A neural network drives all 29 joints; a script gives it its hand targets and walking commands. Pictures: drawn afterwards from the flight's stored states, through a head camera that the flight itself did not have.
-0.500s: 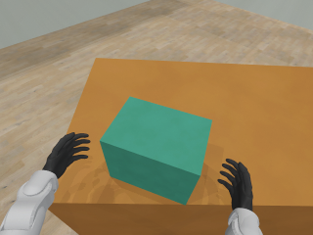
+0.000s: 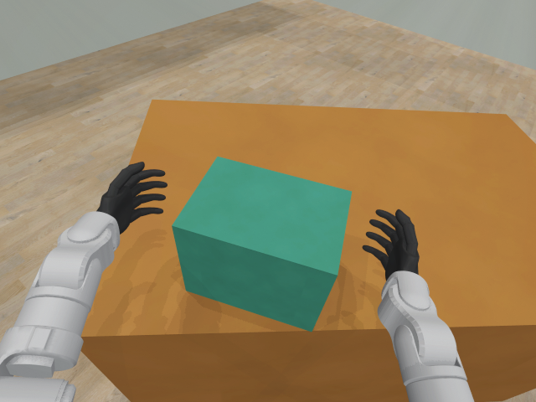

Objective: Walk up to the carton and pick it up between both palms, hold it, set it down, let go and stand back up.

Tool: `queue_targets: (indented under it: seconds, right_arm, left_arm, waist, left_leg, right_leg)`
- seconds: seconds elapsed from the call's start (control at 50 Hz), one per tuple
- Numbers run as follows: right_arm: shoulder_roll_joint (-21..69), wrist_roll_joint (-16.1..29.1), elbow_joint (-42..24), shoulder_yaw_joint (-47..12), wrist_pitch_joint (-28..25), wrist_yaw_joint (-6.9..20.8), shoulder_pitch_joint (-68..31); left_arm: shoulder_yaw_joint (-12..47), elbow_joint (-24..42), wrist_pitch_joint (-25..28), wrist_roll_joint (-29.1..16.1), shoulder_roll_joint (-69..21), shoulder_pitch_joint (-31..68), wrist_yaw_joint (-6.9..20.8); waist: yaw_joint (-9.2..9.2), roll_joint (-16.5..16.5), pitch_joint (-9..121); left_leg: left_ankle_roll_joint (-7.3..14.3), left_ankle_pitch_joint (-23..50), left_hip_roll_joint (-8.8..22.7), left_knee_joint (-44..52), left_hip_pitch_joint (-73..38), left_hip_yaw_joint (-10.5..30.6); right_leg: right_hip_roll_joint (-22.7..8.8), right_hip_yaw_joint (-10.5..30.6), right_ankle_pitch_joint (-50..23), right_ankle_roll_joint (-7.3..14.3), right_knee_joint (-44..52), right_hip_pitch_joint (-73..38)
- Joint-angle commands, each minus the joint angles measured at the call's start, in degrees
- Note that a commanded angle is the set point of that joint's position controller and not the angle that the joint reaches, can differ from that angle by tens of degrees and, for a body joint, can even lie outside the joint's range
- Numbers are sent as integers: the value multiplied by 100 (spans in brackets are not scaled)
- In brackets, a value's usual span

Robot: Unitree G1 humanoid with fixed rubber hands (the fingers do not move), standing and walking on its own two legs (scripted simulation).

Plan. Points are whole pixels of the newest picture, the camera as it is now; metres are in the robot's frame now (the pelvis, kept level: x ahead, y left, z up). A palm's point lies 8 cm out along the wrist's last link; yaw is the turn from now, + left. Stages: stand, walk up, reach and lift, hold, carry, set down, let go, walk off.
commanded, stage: reach and lift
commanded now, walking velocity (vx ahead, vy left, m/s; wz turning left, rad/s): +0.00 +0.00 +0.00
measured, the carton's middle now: (264, 243) +0.39 -0.01 +0.00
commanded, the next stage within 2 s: none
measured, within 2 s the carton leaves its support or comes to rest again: neither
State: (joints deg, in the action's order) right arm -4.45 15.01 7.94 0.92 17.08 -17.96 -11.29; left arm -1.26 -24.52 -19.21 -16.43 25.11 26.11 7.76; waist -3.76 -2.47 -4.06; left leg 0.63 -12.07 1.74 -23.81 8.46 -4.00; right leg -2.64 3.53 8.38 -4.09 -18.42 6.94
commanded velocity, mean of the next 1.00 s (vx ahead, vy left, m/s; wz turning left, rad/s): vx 0.00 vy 0.00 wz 0.00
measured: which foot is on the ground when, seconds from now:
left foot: down 0.00-1.00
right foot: down 0.00-1.00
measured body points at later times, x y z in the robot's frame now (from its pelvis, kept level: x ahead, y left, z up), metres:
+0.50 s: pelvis +0.01 -0.01 +0.00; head +0.02 +0.01 +0.45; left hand +0.45 +0.19 +0.14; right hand +0.37 -0.21 +0.11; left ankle +0.01 +0.11 -0.74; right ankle +0.02 -0.17 -0.74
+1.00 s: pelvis +0.02 +0.00 +0.00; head +0.03 +0.02 +0.45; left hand +0.48 +0.18 +0.12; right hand +0.40 -0.19 +0.09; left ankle +0.01 +0.11 -0.74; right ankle +0.02 -0.17 -0.74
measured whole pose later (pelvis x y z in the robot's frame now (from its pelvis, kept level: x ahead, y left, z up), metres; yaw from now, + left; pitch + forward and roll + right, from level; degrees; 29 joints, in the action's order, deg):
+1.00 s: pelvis +0.02 +0.00 +0.00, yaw +1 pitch +2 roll -1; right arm -4.1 17.4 44.3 -0.5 6.6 -16.5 -37.4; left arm 1.1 -63.3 -8.5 -11.2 23.8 52.6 8.0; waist -9.0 -1.8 1.1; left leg 0.1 -13.2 2.2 -24.9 13.7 -2.3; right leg -2.2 1.7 8.9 -3.9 -17.7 10.8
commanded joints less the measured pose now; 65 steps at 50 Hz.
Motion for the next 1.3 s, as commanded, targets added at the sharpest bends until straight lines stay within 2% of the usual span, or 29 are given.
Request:
queue_targets:
  seconds: [0.0,0.04,0.12,0.24,0.36,0.44,0.54,0.64,0.72,0.8,0.86,1.0,1.06,1.14,1.22,1.28]
  right_arm:
    - [-563,2,-804,278,-196,34,-2090]
    - [-581,24,-689,296,-193,37,-2291]
    - [-642,112,-506,303,-226,49,-2583]
    - [-747,195,-163,273,-256,33,-2954]
    - [-786,236,172,261,-260,19,-3620]
    - [-822,298,231,235,-330,15,-3928]
    - [-824,345,833,166,-322,54,-4448]
    - [-871,388,1101,136,-413,28,-4904]
    - [-810,369,1814,42,-495,53,-5030]
    - [-799,394,2143,-14,-752,72,-4938]
    - [-668,311,2582,-43,-992,98,-4769]
    - [-447,-5,3039,108,-1829,210,-4527]
    - [-314,-197,3160,208,-2232,250,-4471]
    - [-197,-343,2984,259,-2725,291,-4593]
    - [-233,-410,2885,284,-2985,269,-4711]
    - [-246,-366,3069,232,-3011,241,-4804]
  left_arm:
    - [-353,845,233,-16,1120,2528,-52]
    - [-343,734,246,-36,1158,2711,-48]
    - [-356,652,263,10,1251,3030,-43]
    - [-319,254,189,86,1245,3324,11]
    - [-280,-384,213,96,1335,3954,63]
    - [-244,-483,309,51,1399,4321,50]
    - [-222,-1138,400,99,1435,4847,33]
    - [-130,-1541,528,69,1434,5279,-15]
    - [-19,-2203,660,179,1243,5373,-7]
    - [33,-2469,823,325,1072,5229,9]
    - [19,-2904,1043,470,909,5080,28]
    - [46,-3209,1837,561,672,4976,-41]
    - [61,-3297,2289,509,618,5036,-96]
    - [42,-3233,2806,381,656,5207,-198]
    - [39,-3048,3009,320,630,5313,-286]
    - [70,-3247,2985,317,619,5333,-295]
  waist:
    - [-124,790,2146]
    - [-181,732,2260]
    - [-236,843,2585]
    - [-325,770,2707]
    - [-402,646,2759]
    - [-449,613,3072]
    - [-450,679,3092]
    - [-507,714,3482]
    - [-562,749,3328]
    - [-564,825,3366]
    - [-552,811,3094]
    - [-534,860,3181]
    - [-543,876,3558]
    - [-503,934,4361]
    - [-485,1027,5020]
    - [-488,1023,5043]
  left_leg:
    - [-112,431,-12,589,-166,11]
    - [-122,627,-46,506,-237,16]
    - [-186,1150,-84,360,-452,15]
    - [-228,1572,-130,270,-622,7]
    - [-175,1448,-202,282,-508,-12]
    - [-180,1639,-225,214,-607,-4]
    - [-149,1527,-230,212,-575,-2]
    - [-182,1632,-252,131,-596,11]
    - [-207,1787,-237,72,-710,61]
    - [-299,2234,-240,-35,-929,97]
    - [-312,2221,-238,-48,-929,106]
    - [-389,2229,-222,-253,-786,114]
    - [-398,2136,-222,-399,-565,114]
    - [-411,2207,-240,-683,-287,80]
    - [-461,2405,-233,-934,-165,69]
    - [-442,2269,-231,-1010,-26,71]
  right_leg:
    - [405,-346,-1006,452,-70,-794]
    - [393,-349,-1166,422,-80,-757]
    - [395,-362,-1550,401,-97,-775]
    - [417,-389,-1971,358,-87,-826]
    - [384,-383,-2141,291,-91,-875]
    - [386,-408,-2423,245,-139,-868]
    - [375,-403,-2283,266,-119,-737]
    - [384,-427,-2527,238,-183,-758]
    - [397,-474,-2612,263,-178,-600]
    - [458,-543,-2801,274,-155,-504]
    - [459,-566,-2680,276,-113,-305]
    - [472,-656,-2223,302,-143,206]
    - [451,-669,-2077,291,-255,444]
    - [427,-671,-2112,275,-460,602]
    - [444,-666,-2262,280,-649,725]
    - [438,-657,-2187,284,-704,835]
